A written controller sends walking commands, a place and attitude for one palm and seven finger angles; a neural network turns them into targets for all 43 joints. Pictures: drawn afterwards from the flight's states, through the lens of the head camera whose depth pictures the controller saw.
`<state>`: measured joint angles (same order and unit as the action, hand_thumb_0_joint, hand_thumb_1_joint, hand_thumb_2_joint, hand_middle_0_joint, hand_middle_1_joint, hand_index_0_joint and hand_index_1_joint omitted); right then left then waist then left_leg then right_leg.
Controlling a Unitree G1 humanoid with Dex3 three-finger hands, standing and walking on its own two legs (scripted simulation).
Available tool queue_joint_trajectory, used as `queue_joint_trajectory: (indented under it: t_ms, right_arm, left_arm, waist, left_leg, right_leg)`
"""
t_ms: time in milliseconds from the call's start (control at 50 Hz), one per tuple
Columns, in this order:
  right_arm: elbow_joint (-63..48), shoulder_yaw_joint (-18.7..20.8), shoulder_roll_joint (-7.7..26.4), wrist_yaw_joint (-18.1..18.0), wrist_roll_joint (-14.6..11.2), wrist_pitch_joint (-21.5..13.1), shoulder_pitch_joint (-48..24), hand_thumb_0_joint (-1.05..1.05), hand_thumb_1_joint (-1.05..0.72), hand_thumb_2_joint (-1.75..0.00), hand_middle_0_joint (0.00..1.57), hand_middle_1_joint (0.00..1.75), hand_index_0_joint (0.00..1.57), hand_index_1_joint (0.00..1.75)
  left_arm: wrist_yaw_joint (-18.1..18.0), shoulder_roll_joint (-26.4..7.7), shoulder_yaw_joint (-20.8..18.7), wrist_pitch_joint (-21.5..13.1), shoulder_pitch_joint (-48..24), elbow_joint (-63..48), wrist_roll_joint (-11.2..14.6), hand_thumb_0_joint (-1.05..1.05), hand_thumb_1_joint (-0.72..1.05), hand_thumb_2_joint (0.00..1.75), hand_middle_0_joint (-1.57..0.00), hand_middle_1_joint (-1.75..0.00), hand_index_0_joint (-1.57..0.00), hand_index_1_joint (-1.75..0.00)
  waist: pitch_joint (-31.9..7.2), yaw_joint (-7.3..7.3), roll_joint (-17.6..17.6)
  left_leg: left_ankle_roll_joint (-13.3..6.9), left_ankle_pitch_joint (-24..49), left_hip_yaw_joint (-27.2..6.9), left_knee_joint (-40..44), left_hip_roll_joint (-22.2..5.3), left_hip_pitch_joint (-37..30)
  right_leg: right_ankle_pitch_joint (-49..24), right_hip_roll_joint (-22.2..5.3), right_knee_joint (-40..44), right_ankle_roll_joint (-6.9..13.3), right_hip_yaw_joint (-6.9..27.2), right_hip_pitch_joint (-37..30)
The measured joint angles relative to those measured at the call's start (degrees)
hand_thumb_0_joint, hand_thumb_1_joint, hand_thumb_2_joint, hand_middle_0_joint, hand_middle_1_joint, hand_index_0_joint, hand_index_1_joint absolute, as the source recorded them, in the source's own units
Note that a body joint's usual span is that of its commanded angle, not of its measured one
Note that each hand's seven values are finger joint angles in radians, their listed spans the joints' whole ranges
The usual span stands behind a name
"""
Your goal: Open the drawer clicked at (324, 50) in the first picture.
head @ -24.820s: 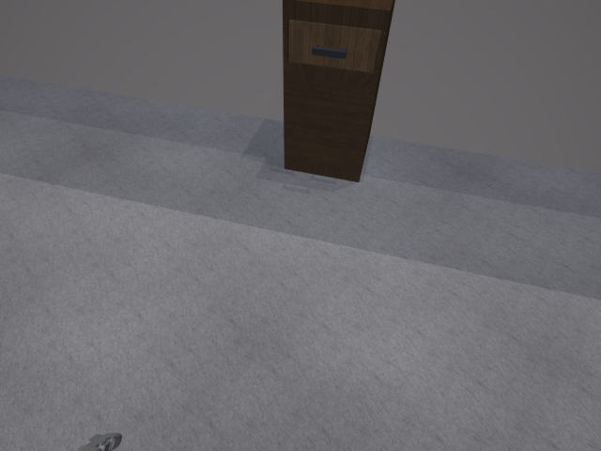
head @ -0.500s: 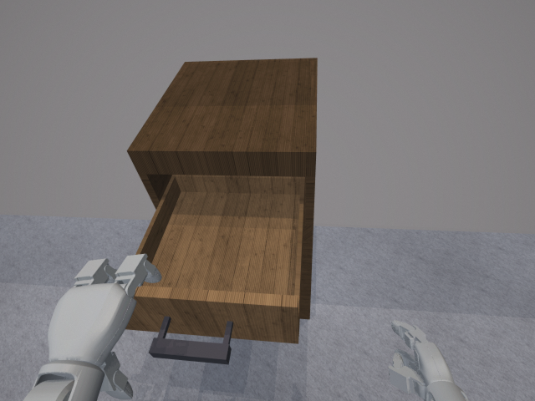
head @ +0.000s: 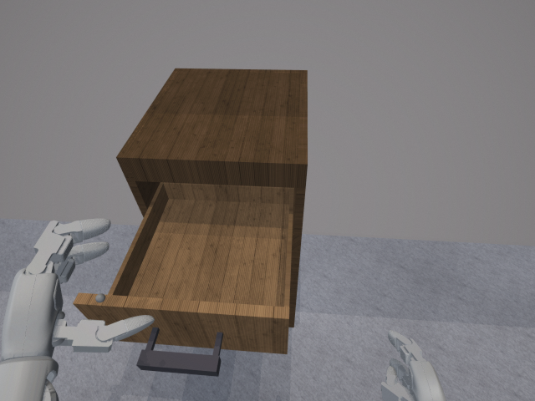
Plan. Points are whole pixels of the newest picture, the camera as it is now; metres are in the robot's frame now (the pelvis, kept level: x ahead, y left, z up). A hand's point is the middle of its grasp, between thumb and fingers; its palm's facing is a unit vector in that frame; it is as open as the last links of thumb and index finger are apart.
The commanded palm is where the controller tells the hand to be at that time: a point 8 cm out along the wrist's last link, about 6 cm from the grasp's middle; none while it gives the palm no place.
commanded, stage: draw the hand back to the body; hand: left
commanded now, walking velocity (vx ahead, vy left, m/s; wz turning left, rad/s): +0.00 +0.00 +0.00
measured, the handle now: (183, 349) +0.23 +0.18 -0.11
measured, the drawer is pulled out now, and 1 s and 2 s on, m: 0.30 0.30 0.30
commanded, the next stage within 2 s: step back with the hand held close in 0.62 s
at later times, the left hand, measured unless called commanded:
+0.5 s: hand (77, 305) +0.18 +0.23 +0.15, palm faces +0.39 -0.83 -0.41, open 8.1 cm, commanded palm +0.12 +0.27 +0.18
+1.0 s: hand (77, 316) +0.17 +0.22 +0.15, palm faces +0.26 -0.82 -0.51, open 7.4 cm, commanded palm +0.10 +0.28 +0.18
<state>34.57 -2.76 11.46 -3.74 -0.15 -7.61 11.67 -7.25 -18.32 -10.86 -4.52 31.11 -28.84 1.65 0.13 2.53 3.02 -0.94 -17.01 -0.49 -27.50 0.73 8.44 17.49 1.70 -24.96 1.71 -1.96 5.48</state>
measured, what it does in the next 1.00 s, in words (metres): stands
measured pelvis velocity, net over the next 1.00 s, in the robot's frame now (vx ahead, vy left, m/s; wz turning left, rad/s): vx -0.03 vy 0.00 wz -0.01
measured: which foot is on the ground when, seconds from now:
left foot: down 0.00-1.00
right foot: down 0.00-1.00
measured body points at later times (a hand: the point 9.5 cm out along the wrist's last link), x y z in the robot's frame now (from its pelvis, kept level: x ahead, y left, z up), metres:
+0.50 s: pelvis -0.01 -0.01 +0.00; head -0.01 -0.03 +0.45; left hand +0.15 +0.27 +0.18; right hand +0.21 -0.22 -0.07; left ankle -0.02 +0.11 -0.74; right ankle -0.04 -0.10 -0.74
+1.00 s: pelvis -0.03 +0.00 +0.00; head +0.01 -0.02 +0.45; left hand +0.15 +0.27 +0.18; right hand +0.16 -0.24 -0.09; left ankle -0.02 +0.11 -0.74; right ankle -0.04 -0.10 -0.74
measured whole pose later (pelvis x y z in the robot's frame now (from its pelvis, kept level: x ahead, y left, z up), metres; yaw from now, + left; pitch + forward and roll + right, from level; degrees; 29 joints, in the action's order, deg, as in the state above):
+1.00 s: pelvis -0.03 +0.00 +0.00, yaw +0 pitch +2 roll -1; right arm 32.9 0.6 13.4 -4.0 -1.0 -1.4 7.4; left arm -5.3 -20.8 -18.4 -8.7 36.9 -32.5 2.4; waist 1.9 0.4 3.2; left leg -0.9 -12.4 -0.3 -25.2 0.2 15.1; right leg 12.6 2.1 -22.2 1.8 -2.0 12.0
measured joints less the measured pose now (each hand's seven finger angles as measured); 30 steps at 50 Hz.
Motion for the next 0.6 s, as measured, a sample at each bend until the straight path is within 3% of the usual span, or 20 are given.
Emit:
queue_joint_trajectory:
  t_ms: [380, 600]
  right_arm:
    - [1.38, 2.17, 0.95, -0.31, -0.19, 1.34, -3.15, 0.01, -0.90, -0.90, 0.20, 0.30, 0.20, 0.30]
    - [1.23, 1.69, 0.50, -0.23, -0.10, 1.50, -3.09, 0.01, -0.90, -0.90, 0.21, 0.30, 0.20, 0.30]
  left_arm:
    - [0.78, -1.16, -5.78, -0.05, 0.49, 0.54, 1.20, 0.01, 0.52, 0.74, -0.24, -0.54, -0.24, -0.54]
    - [1.26, -0.17, -3.96, 0.62, 0.63, 1.53, 1.34, 0.02, 0.82, 0.87, -0.22, -0.34, -0.21, -0.35]
  waist:
    - [-0.17, 1.24, 0.75]
    - [0.48, 1.29, 0.40]
  left_leg:
    - [0.56, 1.96, -0.24, 3.50, -0.60, -1.69]
    - [0.87, 2.86, -0.35, 4.27, -0.88, -1.93]
  right_leg:
    - [-2.20, 0.63, 4.02, 0.54, -0.18, -1.93]
    - [-3.01, 0.90, 4.66, 0.88, -0.29, -2.12]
